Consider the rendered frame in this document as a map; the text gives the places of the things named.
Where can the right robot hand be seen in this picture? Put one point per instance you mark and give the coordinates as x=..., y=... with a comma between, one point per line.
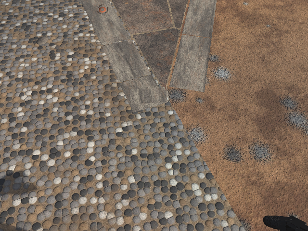
x=281, y=223

